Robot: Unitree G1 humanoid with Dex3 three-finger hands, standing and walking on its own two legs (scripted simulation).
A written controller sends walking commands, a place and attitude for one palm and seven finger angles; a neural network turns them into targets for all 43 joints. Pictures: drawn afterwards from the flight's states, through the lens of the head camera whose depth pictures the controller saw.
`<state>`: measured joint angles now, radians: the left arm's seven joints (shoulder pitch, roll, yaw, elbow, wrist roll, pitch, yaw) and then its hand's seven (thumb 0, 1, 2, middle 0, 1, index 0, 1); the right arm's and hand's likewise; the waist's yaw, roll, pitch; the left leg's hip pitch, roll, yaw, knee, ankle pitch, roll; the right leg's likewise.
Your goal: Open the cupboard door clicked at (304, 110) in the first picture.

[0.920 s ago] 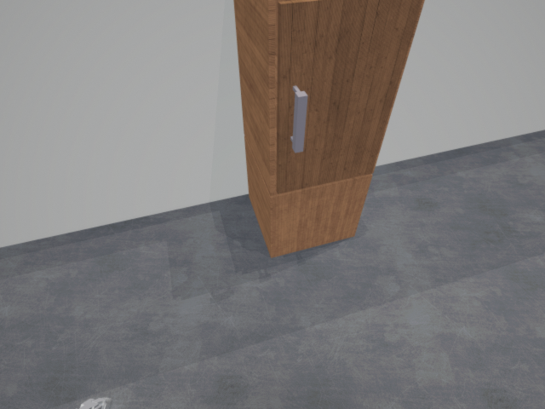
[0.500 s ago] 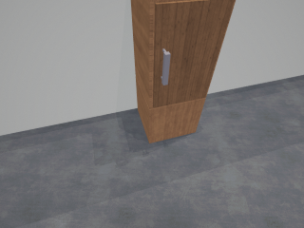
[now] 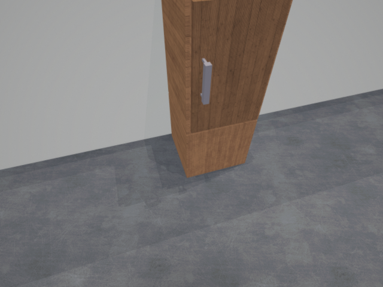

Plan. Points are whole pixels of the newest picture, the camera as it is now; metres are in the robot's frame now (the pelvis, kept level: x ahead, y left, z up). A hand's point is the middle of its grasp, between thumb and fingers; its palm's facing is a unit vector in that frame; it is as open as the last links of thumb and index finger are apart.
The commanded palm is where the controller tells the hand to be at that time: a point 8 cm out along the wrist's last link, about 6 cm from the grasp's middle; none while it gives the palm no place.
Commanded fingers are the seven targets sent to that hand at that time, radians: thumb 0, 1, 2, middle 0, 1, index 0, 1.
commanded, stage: look at it before walking up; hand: left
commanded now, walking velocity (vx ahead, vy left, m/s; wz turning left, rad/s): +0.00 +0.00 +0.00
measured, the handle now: (204, 81) +0.86 +0.00 -0.04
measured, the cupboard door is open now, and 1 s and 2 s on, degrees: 0 0 0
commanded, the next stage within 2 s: walk to a spot facing it in 0.52 s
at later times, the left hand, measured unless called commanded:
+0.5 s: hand out of the picture +0.08 +0.24 -0.16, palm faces -0.03 -0.95 -0.32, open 7.4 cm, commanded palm none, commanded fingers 0.00 0.90 0.90 -0.20 -0.30 -0.20 -0.30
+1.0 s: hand out of the picture +0.06 +0.19 -0.18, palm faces -0.14 -0.95 -0.28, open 7.4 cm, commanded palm none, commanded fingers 0.00 0.90 0.90 -0.20 -0.30 -0.20 -0.30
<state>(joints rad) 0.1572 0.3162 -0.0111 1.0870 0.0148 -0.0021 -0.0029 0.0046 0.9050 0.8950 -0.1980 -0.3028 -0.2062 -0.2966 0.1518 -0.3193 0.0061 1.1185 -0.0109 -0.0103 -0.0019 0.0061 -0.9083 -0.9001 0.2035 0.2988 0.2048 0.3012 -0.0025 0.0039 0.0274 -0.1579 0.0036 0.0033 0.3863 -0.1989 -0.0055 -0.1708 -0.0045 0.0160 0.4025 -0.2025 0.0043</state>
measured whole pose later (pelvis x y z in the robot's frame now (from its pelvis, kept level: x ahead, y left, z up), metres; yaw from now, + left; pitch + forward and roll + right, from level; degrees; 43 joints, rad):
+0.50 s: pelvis +0.01 +0.00 +0.00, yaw +0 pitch -2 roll +0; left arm 0.15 0.33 -0.01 1.09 0.02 -0.01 0.00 0.00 0.90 0.89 -0.20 -0.30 -0.21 -0.30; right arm 0.12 -0.33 0.01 1.11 -0.01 -0.01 0.00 0.01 -0.91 -0.90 0.20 0.30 0.20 0.30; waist 0.00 0.00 0.03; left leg -0.13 0.00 0.01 0.36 -0.20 -0.01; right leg -0.14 0.00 0.02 0.38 -0.21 0.00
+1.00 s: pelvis -0.01 -0.02 -0.03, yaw -10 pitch -2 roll +2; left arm 0.25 0.23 0.04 0.96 0.03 0.05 -0.02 0.00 0.91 0.90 -0.20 -0.30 -0.20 -0.30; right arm 0.15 -0.24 -0.04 0.98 -0.02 0.04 -0.02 0.00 -0.91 -0.90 0.20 0.30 0.21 0.30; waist 0.03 0.02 0.09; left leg -0.27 0.09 0.15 0.71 -0.38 -0.03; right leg -0.35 0.03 0.01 0.72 -0.33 -0.03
